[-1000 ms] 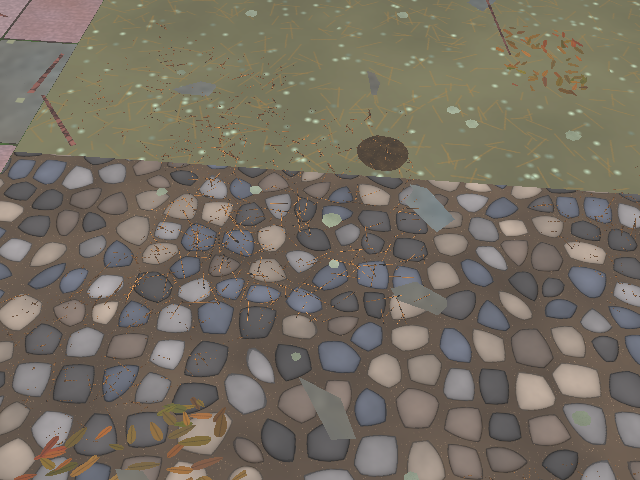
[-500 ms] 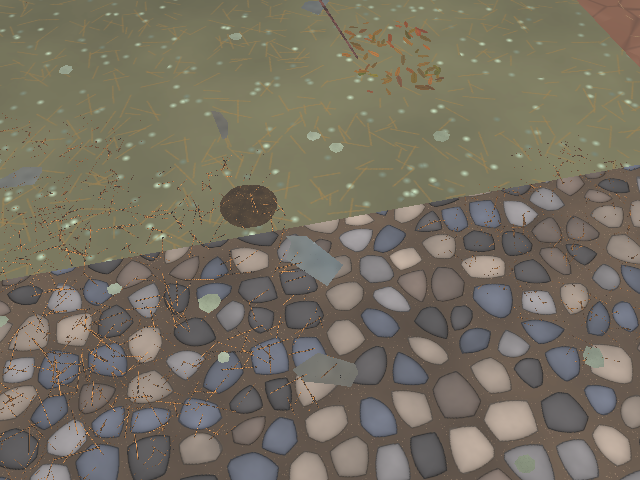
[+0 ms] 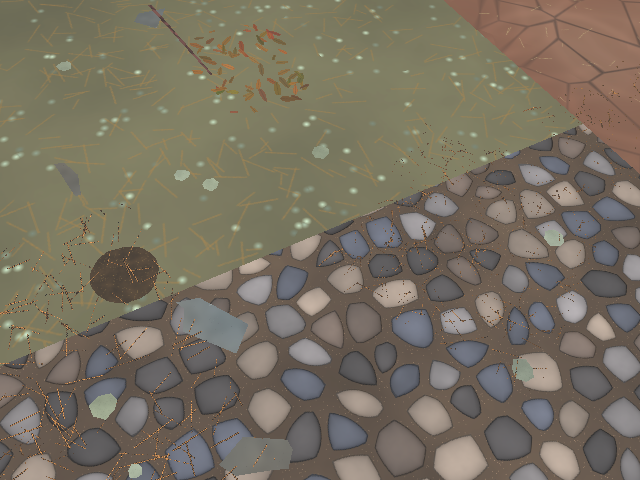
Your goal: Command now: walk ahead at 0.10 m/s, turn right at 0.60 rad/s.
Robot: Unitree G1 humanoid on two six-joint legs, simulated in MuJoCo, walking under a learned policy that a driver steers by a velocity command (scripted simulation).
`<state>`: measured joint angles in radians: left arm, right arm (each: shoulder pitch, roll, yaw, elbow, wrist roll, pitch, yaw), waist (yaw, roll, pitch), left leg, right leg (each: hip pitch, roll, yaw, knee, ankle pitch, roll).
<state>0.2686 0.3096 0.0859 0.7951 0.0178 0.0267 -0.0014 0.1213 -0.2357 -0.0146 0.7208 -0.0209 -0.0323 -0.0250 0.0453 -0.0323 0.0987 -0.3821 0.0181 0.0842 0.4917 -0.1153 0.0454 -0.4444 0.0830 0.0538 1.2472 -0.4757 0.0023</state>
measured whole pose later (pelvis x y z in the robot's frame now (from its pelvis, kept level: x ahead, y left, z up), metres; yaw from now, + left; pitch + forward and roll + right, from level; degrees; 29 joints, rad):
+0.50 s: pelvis +0.01 -0.03 +0.01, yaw -10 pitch +0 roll +1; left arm 0.19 0.20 0.00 0.73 0.02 0.01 0.01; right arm 0.28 -0.27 -0.05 0.80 -0.01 0.06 0.01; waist -0.03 0.04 0.02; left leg -0.37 0.03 0.02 0.81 -0.39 -0.02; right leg -0.20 0.04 0.01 0.40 -0.20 -0.06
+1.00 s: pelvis +0.03 -0.03 +0.01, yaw -9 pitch -1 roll +0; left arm 0.30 0.24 0.04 0.93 0.03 -0.03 -0.02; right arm 0.35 -0.25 -0.05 0.93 -0.01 0.01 0.00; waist 0.00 0.02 -0.01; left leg -0.11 0.00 0.01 0.43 -0.30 0.03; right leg -0.22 0.03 -0.04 0.53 -0.36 -0.09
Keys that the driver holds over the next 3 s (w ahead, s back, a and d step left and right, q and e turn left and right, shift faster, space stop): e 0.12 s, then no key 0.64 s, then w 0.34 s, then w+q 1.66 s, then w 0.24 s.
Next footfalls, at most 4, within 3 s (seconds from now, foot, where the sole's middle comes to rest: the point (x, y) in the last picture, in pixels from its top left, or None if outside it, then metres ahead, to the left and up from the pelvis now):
0.28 right None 0.05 -0.12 -0.77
0.64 left None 0.04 0.09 -0.77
1.48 left None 0.41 0.03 -0.77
2.06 right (362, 328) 0.76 -0.06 -0.77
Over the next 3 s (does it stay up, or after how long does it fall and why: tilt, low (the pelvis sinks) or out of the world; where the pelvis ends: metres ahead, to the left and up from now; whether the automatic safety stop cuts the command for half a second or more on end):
stays up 0.97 0.27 0.01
